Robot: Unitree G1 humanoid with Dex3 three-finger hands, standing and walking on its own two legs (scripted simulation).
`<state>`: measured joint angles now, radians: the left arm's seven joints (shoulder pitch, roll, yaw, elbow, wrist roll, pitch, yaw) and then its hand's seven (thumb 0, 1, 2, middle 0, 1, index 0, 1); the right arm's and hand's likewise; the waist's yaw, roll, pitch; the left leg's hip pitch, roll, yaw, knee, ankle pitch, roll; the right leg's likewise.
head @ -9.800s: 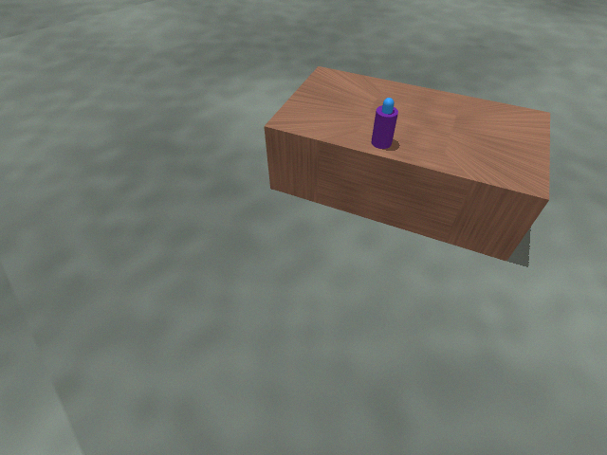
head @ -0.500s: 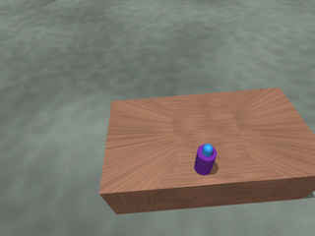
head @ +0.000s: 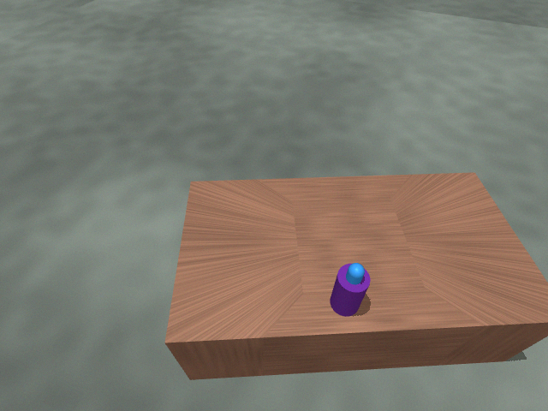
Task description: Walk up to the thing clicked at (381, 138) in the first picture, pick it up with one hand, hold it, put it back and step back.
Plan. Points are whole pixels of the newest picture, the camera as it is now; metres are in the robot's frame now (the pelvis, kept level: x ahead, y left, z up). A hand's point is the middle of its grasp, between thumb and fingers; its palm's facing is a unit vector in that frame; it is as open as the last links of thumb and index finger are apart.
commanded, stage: walk up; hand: right
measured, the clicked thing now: (350, 286) +0.47 -0.18 -0.32
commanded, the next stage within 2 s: stand in 0.44 s
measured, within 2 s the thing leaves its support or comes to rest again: neither
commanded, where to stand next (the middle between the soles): +0.07 +0.01 m, yaw +2 degrees
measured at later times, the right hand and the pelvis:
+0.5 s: hand out of the picture +0.11 -0.24 -0.15, palm faces -0.06 +0.94 -0.32, open 7.4 cm; pelvis +0.01 +0.00 +0.00, yaw +1 degrees
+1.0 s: hand out of the picture +0.09 -0.25 -0.15, palm faces -0.03 +0.94 -0.35, open 7.4 cm; pelvis +0.01 +0.00 +0.00, yaw +0 degrees
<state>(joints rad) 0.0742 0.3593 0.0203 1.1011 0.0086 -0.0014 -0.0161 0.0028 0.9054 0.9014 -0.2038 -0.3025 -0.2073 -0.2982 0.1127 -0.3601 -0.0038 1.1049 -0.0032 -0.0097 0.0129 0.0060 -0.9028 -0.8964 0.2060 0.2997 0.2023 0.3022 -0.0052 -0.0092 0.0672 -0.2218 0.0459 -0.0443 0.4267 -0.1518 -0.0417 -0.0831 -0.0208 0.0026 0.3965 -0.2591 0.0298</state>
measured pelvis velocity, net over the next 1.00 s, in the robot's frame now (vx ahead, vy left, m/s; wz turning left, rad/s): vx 0.01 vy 0.00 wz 0.00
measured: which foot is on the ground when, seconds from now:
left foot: down 0.00-1.00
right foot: down 0.00-1.00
